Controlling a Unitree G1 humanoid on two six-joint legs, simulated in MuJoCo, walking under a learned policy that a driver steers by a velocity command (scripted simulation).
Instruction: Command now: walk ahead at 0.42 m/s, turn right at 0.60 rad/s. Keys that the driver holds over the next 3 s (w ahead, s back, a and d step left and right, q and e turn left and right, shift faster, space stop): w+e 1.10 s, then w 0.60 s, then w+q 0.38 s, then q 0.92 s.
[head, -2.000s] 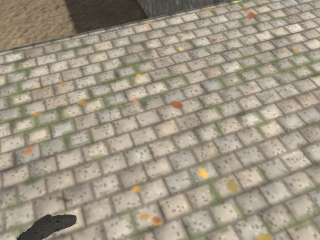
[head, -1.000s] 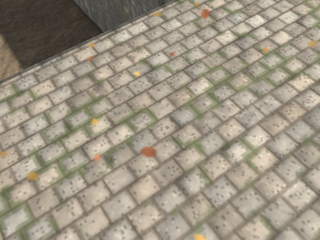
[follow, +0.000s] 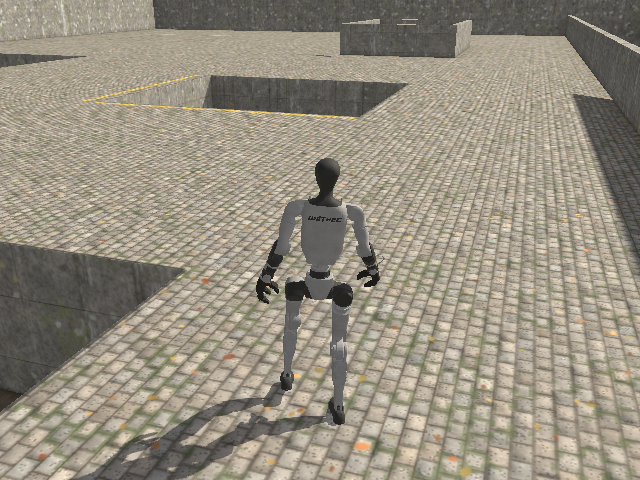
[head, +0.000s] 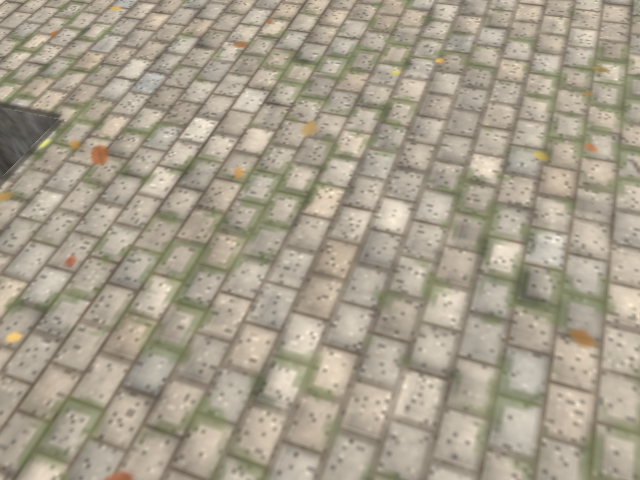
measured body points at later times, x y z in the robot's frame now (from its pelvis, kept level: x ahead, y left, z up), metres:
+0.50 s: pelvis +0.26 +0.02 -0.01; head +0.29 +0.01 +0.44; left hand +0.50 +0.24 -0.09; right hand +0.23 -0.27 -0.12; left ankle +0.26 +0.13 -0.75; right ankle +0.31 -0.15 -0.67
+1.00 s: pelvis +0.51 -0.14 +0.00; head +0.53 -0.18 +0.45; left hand +0.73 +0.05 -0.10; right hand +0.53 -0.47 -0.09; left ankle +0.72 -0.05 -0.68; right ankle +0.46 -0.20 -0.75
